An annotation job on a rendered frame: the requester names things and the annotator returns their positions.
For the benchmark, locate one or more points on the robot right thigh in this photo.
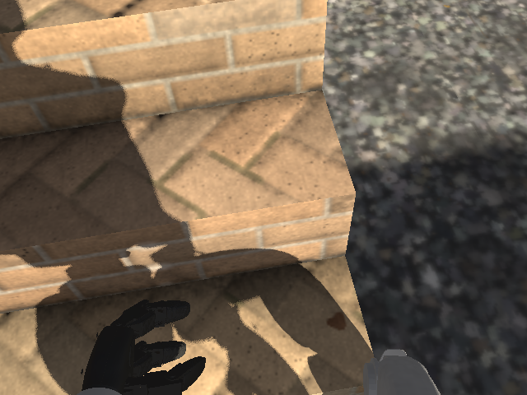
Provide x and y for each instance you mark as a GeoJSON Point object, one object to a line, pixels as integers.
{"type": "Point", "coordinates": [397, 375]}

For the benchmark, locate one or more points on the left robot hand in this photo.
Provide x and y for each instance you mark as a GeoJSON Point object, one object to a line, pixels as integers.
{"type": "Point", "coordinates": [118, 364]}

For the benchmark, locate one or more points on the robot right shin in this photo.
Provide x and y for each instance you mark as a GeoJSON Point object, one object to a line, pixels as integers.
{"type": "Point", "coordinates": [394, 352]}

